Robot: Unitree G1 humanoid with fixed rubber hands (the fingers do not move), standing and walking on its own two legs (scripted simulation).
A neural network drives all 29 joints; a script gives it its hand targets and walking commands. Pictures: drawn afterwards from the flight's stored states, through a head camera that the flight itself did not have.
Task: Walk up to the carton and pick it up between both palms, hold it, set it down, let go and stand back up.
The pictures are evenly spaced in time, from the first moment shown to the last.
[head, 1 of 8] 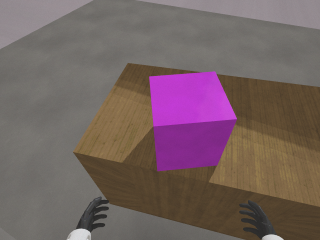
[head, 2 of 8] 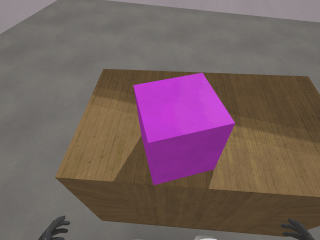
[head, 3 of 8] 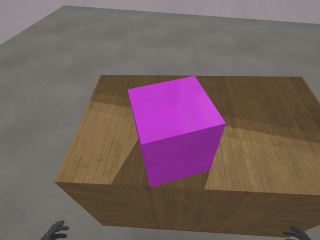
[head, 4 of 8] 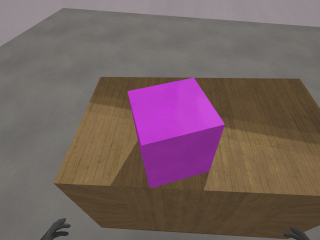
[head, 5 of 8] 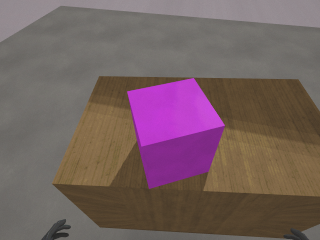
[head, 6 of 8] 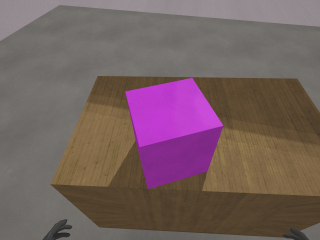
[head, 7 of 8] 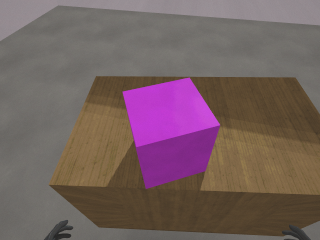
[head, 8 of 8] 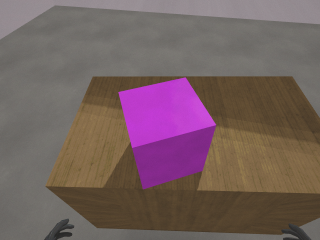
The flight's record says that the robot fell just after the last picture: no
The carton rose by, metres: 0.00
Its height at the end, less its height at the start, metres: +0.00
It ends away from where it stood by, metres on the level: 0.00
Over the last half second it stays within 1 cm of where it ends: yes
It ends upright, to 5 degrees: yes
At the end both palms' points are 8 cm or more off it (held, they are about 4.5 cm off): yes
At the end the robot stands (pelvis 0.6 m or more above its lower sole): yes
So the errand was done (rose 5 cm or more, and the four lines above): no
